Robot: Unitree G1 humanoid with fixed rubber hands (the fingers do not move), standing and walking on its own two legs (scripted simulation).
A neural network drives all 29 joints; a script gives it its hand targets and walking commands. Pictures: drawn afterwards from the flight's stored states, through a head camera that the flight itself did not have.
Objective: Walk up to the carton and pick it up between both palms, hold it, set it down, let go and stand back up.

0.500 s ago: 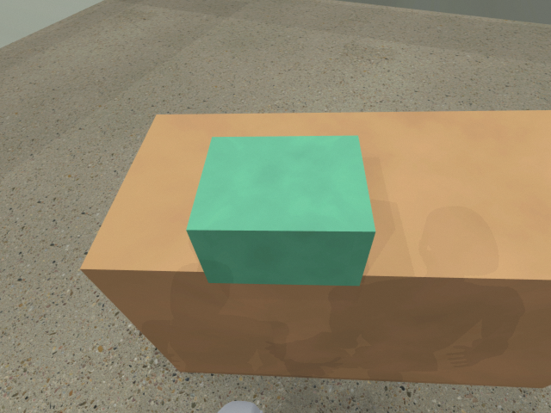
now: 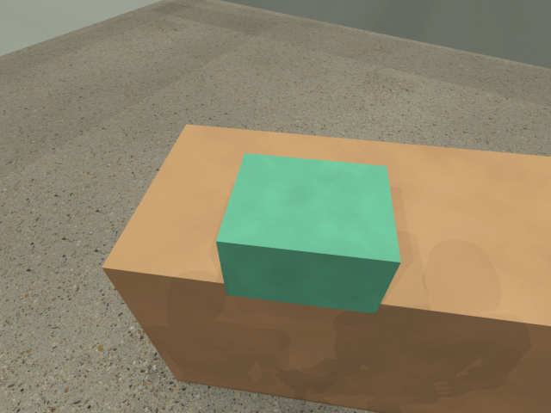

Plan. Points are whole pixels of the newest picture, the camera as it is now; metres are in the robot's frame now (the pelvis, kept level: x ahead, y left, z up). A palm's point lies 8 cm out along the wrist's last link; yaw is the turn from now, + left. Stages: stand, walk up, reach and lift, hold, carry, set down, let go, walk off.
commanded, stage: walk up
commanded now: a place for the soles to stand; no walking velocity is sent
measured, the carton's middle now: (307, 229) +0.43 -0.02 +0.01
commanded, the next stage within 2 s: reach and lift in 0.90 s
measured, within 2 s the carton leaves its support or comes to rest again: neither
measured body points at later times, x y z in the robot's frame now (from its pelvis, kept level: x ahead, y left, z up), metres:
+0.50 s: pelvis +0.01 -0.01 +0.00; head +0.01 +0.00 +0.45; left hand +0.04 +0.25 -0.14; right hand +0.05 -0.26 -0.14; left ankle +0.00 +0.11 -0.73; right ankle +0.03 -0.14 -0.73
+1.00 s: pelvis +0.01 -0.01 -0.01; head +0.03 +0.00 +0.44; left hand +0.05 +0.26 -0.15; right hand +0.09 -0.27 -0.15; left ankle +0.00 +0.11 -0.73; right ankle +0.03 -0.14 -0.73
